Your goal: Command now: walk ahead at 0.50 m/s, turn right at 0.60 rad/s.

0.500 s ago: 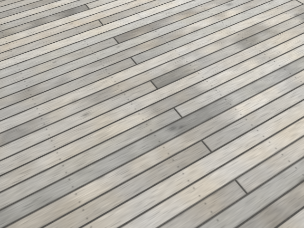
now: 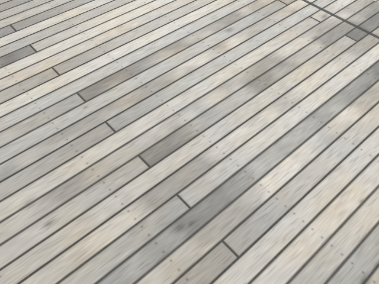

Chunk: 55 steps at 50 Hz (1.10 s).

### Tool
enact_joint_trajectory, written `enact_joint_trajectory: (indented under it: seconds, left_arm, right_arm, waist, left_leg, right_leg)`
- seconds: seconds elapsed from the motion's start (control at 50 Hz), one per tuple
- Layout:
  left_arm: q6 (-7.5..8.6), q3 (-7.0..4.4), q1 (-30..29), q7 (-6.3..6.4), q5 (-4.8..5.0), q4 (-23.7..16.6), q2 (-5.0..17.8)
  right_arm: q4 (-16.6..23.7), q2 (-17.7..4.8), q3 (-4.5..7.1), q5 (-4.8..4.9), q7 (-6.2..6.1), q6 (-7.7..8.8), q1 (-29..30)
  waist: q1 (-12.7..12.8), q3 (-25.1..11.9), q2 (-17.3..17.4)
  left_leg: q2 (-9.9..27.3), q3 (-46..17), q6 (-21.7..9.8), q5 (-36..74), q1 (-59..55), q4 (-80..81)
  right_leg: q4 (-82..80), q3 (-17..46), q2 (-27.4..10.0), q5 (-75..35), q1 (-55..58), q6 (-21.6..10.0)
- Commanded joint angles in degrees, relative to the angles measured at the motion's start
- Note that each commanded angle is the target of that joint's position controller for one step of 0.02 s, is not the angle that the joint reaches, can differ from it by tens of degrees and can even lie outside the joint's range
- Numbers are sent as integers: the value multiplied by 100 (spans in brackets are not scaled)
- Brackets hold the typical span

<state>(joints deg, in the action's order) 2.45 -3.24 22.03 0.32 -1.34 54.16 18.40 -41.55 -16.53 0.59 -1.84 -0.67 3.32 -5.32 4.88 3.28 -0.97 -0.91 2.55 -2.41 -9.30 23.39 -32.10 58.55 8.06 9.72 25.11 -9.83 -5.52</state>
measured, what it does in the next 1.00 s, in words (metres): walks ahead: right foot, then left foot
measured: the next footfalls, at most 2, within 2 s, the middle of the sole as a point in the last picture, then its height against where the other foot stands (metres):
right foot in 0.40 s outside the picture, level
left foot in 0.92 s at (199, 235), level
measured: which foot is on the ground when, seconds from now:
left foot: down 0.00-0.40, up 0.42-0.90, down 0.92-1.00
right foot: up 0.00-0.38, down 0.40-0.94, up 0.96-1.00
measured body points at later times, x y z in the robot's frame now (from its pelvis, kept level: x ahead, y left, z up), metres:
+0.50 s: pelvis +0.27 -0.07 +0.01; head +0.30 -0.09 +0.46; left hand +0.46 +0.16 -0.10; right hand +0.22 -0.32 -0.14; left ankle +0.15 +0.09 -0.64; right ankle +0.31 -0.16 -0.73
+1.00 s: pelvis +0.53 -0.03 -0.01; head +0.56 -0.02 +0.44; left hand +0.50 +0.23 -0.15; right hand +0.73 -0.26 -0.12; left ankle +0.59 +0.03 -0.73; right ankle +0.37 -0.18 -0.63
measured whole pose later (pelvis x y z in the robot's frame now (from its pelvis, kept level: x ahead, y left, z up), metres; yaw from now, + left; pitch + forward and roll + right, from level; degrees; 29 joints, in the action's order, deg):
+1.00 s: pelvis +0.53 -0.03 -0.01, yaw +12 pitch +0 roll +0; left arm 3.4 -2.4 17.7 0.1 -1.3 52.6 13.8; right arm -44.6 -15.4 3.8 -1.5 1.8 0.6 -7.7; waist 1.1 3.5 -0.3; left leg -4.0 5.7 -8.1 -13.2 24.9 -37.2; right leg 66.1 -5.8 -4.1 24.6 -12.0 0.6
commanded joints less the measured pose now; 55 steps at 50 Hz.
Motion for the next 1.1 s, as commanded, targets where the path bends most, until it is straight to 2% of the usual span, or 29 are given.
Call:
enact_joint_trajectory:
  seconds: [0.02, 0.06, 0.12, 0.18, 0.24, 0.3, 0.34, 0.36, 0.38, 0.4, 0.42, 0.44, 0.46, 0.48, 0.52, 0.54, 0.6, 0.7, 0.8, 0.86, 0.9, 0.92, 0.94, 0.96, 0.98, 1.0, 1.02, 1.06, 1.1]
  left_arm:
    - [0, -74, -149, -77, -85, -414, 543]
    - [-147, -44, -113, -168, -127, -430, 377]
    - [-234, -4, -563, -266, -76, -709, 188]
    - [-213, 54, -1230, -389, -73, -1052, 70]
    - [-133, 196, -1670, -475, -54, -1186, -177]
    - [-131, 191, -2101, -458, -88, -1228, 28]
    - [-94, 174, -2085, -397, -132, -1212, 116]
    - [-46, 141, -1745, -356, -148, -1095, 177]
    - [39, 72, -885, -298, -195, -783, 298]
    - [128, -59, 80, -194, -316, -574, 704]
    - [116, -203, 364, -67, -334, -600, 1319]
    - [68, -226, 271, -12, -90, -599, 1221]
    - [86, -109, -188, -2, -41, -594, 800]
    - [140, -22, -502, -17, -29, -590, 431]
    - [220, 67, -809, 9, 6, -575, 90]
    - [270, 77, -815, 15, 6, -560, 54]
    - [410, 22, -674, 30, 60, -443, 148]
    - [424, 14, -455, 47, 25, -295, 96]
    - [371, -53, -79, 78, 7, -124, 317]
    - [271, -103, -49, 112, -22, -92, 496]
    - [152, -165, -100, 114, -35, -125, 690]
    - [106, -167, -154, 94, -19, -187, 703]
    - [125, -56, -33, 60, 33, -452, 275]
    - [199, -40, -205, -37, 37, -844, 68]
    - [253, -62, -887, -53, -25, -970, 333]
    - [324, -17, -956, -64, 50, -1000, 222]
    - [347, -11, -813, -43, 50, -909, 179]
    - [163, -5, -605, -41, -124, -864, 141]
    - [0, 8, -601, -77, -160, -911, 55]
  right_arm:
    - [-35, -595, 212, 15, -26, -5, -890]
    - [-197, -533, 180, 65, -19, 59, -979]
    - [-363, -537, 211, 136, 77, 215, -1098]
    - [-498, -547, 235, 109, 95, 244, -1187]
    - [-666, -598, 233, 71, 172, 273, -1373]
    - [-877, -814, 291, 129, 191, 200, -1739]
    - [-972, -926, 323, 124, 193, 114, -1841]
    - [-1010, -950, 327, 116, 186, 81, -1852]
    - [-1034, -862, 296, 131, 186, 53, -1855]
    - [-889, -557, 201, 151, 187, 77, -1912]
    - [-609, 214, 23, 276, 227, 77, -2386]
    - [-684, -541, 241, 185, 102, -12, -2105]
    - [-630, -599, 298, 202, 105, -10, -1784]
    - [-669, -459, 278, 219, 125, 5, -1713]
    - [-819, -321, 302, 78, 179, -130, -1871]
    - [-840, -230, 311, 51, 216, -205, -1919]
    - [-654, -94, 344, 28, 304, -328, -1491]
    - [-298, 2, 309, 19, 382, -349, -566]
    - [71, -8, 243, -35, 466, -330, 236]
    - [131, -116, 289, -56, 441, -327, 131]
    - [-72, -278, 396, -53, 368, -289, -712]
    - [-352, -453, 506, -94, 293, -225, -1595]
    - [-462, -1165, 723, -142, 193, -215, -2181]
    - [-347, -1652, 825, 32, 189, -262, -1869]
    - [-325, -1515, 800, 127, 174, -308, -1784]
    - [-352, -1190, 715, 139, 122, -299, -1525]
    - [-360, -872, 628, 132, 101, -272, -1297]
    - [-303, -585, 529, 178, 84, -184, -986]
    - [-332, -637, 531, 196, 111, -68, -1120]
  waist:
    - [-531, -345, 348]
    - [-429, -121, 552]
    - [-417, -48, 661]
    - [-481, 91, 633]
    - [-543, 58, 692]
    - [-656, 201, 623]
    - [-583, 174, 645]
    - [-397, -37, 626]
    - [2, -520, 407]
    - [349, -1253, -77]
    - [167, -2090, -1406]
    - [266, -2019, -732]
    - [27, -1246, -528]
    - [-141, -763, -451]
    - [-445, -406, -536]
    - [-522, -397, -499]
    - [-608, -199, -348]
    - [-510, 140, -272]
    - [-299, 297, -244]
    - [-418, 118, -332]
    - [-799, -431, -372]
    - [-1214, -930, -100]
    - [-1339, -1521, 748]
    - [-1010, -1909, 1597]
    - [-1183, -1444, 594]
    - [-987, -781, 295]
    - [-697, -391, -26]
    - [-381, -348, 80]
    - [-319, -430, 116]
  left_leg:
    - [1962, -2420, -906, -1025, -1979, 1906]
    - [1717, -1588, -753, -60, -1505, 2060]
    - [1717, -850, -790, 676, -1557, 2269]
    - [1618, -163, -717, 1017, -1537, 2362]
    - [1341, 337, -623, 1444, -1131, 2349]
    - [1486, 136, -649, 1700, -1509, 2330]
    - [1593, -8, -640, 2343, -1883, 1957]
    - [1550, 16, -594, 2998, -1986, 1405]
    - [1298, 197, -483, 3185, -1790, 339]
    - [1000, 324, -320, 1854, -947, -1177]
    - [113, 488, -60, -2010, 1016, -3172]
    - [148, -312, -161, -2120, 1270, -3834]
    - [421, -523, -241, -1636, 1398, -3784]
    - [585, -489, -224, -1267, 1309, -3499]
    - [719, -456, -113, -932, 909, -3226]
    - [703, -433, -66, -836, 798, -3232]
    - [757, -376, 44, -360, 1176, -3133]
    - [761, -199, 134, 601, 1586, -2064]
    - [570, 300, -175, 665, 1266, -817]
    - [180, 628, -507, -85, 783, -544]
    - [-284, 766, -789, -673, -185, -366]
    - [-418, 580, -974, -480, -1402, 131]
    - [893, -1345, -1451, -1218, -2986, 441]
    - [2038, -4530, -2221, -819, -3971, 1485]
    - [1982, -4073, -2076, -509, -3744, 1700]
    - [1885, -3275, -1917, 4, -2995, 1661]
    - [1564, -2691, -1622, 657, -2269, 1700]
    - [1100, -1982, -1403, 1409, -1538, 1798]
    - [909, -1751, -1437, 1851, -1364, 1848]
  right_leg:
    - [1005, -129, -911, -452, -2221, 136]
    - [936, -286, -997, -659, -2052, 264]
    - [542, -375, -1165, -1061, -2475, 315]
    - [-301, -547, -1275, -1804, -2726, 391]
    - [-1731, -867, -1126, -2408, -1830, 313]
    - [-2312, -1151, -1102, -2076, -1582, 195]
    - [-2608, -1200, -1028, -1605, -1366, 99]
    - [-2828, -1211, -910, -1433, -868, 37]
    - [-3205, -1228, -805, -1570, 228, -70]
    - [-3419, -266, -1716, -1097, 1622, -290]
    - [-3877, 2309, -3596, -875, 3195, -877]
    - [-4136, 2534, -3551, -1052, 2582, -923]
    - [-4187, 1570, -3193, -1345, 1983, -742]
    - [-4398, 932, -2918, -1778, 1383, -566]
    - [-4704, 136, -2543, -2139, 667, -287]
    - [-4793, -70, -2525, -2313, 528, -284]
    - [-5094, -576, -2513, -2498, 454, -357]
    - [-5206, -1380, -2372, -2655, 508, -361]
    - [-4937, -1889, -2530, -3385, 1043, -241]
    - [-4061, -2187, -2574, -5443, 1512, -103]
    - [-2496, -2295, -2544, -6605, 1557, -50]
    - [-1100, -2386, -2404, -5858, 984, 111]
    - [842, -2415, -2011, -3441, -723, 371]
    - [2453, -1458, -719, 587, -2724, 660]
    - [2575, -610, -1097, 158, -3360, 594]
    - [2216, -616, -1359, -416, -3363, 545]
    - [1590, -618, -1564, -685, -3000, 522]
    - [1013, -577, -1673, -767, -2308, 626]
    - [682, -677, -1623, -807, -2202, 740]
